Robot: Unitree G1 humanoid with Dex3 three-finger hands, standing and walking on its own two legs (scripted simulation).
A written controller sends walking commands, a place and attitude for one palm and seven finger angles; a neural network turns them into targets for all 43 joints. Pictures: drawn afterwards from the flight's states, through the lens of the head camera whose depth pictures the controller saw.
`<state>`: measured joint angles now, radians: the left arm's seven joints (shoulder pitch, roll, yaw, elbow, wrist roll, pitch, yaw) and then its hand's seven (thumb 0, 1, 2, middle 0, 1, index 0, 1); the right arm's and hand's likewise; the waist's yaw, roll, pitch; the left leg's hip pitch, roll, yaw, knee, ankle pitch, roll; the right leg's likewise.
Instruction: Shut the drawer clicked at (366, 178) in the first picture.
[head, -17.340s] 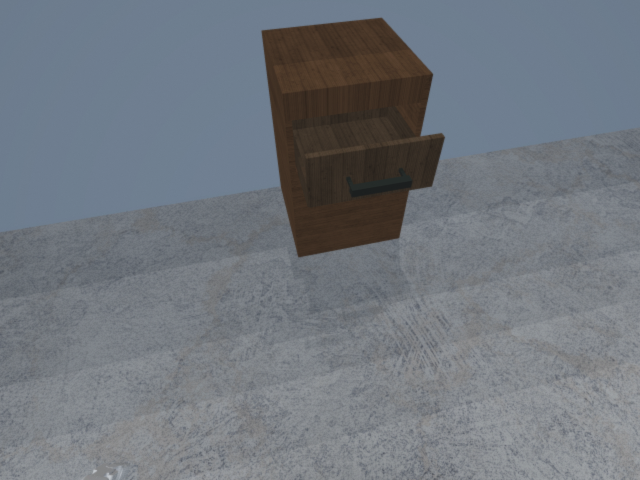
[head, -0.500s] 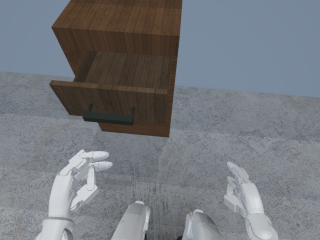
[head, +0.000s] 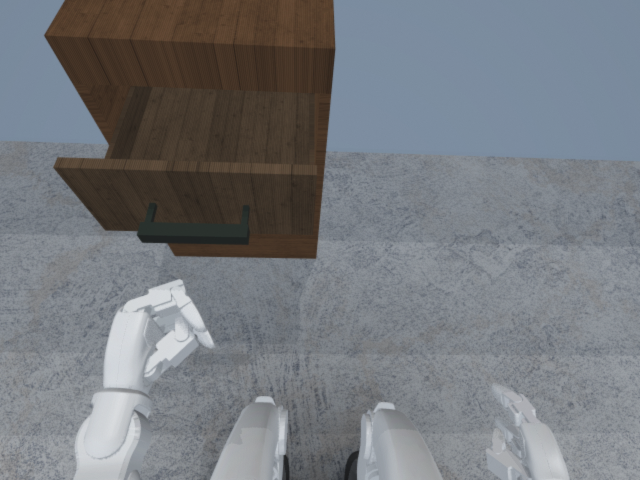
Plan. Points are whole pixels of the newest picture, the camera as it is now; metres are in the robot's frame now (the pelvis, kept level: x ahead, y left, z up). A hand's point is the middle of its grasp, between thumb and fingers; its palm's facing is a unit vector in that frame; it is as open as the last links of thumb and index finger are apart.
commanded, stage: raise the hand and make a fist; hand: left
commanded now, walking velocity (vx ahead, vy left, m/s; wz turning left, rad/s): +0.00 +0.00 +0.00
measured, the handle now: (197, 221) +0.50 +0.23 -0.10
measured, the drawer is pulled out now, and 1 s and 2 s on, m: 0.18 0.18 0.18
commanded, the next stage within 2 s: bring the fist close to the handle in 0.80 s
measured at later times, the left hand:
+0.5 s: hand (191, 306) +0.32 +0.18 +0.00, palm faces +0.01 -1.00 -0.02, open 3.2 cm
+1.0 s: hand (191, 311) +0.31 +0.17 +0.00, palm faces +0.01 -1.00 -0.04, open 3.2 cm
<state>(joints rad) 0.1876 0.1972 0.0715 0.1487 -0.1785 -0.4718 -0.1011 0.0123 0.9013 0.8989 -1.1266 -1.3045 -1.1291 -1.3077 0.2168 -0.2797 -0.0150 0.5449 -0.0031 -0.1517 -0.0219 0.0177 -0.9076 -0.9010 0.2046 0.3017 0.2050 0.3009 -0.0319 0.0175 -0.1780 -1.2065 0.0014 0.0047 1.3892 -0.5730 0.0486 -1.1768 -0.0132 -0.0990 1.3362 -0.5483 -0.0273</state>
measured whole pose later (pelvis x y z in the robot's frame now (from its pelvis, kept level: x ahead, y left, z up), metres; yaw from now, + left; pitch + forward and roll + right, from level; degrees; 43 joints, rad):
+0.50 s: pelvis +0.01 +0.00 -0.01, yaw +0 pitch +25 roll -4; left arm 0.00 0.22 0.13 0.26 -0.19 -0.43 -0.16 0.01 0.90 0.90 -1.39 -1.59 -1.40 -1.60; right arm 0.16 -0.24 0.03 0.54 0.00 -0.08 -0.01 0.01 -0.91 -0.90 0.21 0.30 0.21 0.30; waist -0.01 0.02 -0.18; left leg -1.28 0.00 0.00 1.45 -0.61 0.05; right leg -1.24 -0.01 -0.11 1.39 -0.58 -0.03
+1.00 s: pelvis +0.01 -0.01 -0.01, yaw +0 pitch +25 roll -3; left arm 0.03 0.23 0.16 0.29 -0.21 -0.47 -0.18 0.01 0.90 0.90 -1.40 -1.60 -1.40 -1.60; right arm 0.16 -0.25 0.02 0.54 0.00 -0.08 -0.01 0.01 -0.91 -0.90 0.21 0.30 0.21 0.30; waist -0.02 0.02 -0.18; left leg -1.28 0.01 -0.01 1.44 -0.60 0.04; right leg -1.25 -0.01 -0.11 1.39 -0.58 -0.04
